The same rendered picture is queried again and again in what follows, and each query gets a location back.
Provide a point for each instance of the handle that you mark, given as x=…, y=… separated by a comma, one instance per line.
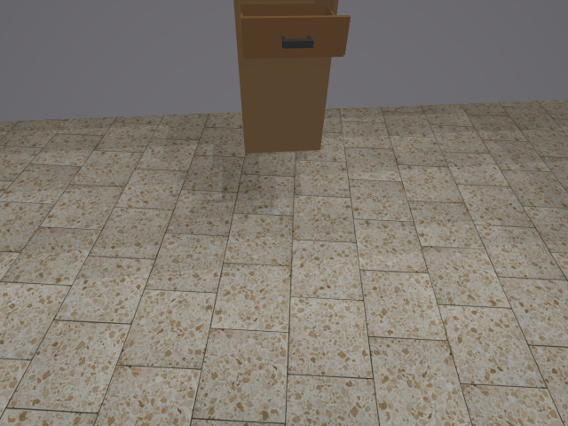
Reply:
x=297, y=43

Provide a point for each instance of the cabinet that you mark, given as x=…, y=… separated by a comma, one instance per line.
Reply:
x=283, y=101

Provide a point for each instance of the drawer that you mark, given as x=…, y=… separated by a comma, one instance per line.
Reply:
x=264, y=25

